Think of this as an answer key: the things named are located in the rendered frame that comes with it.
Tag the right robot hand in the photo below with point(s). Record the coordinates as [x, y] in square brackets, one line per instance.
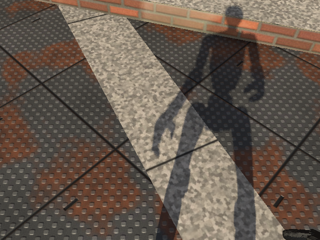
[301, 234]

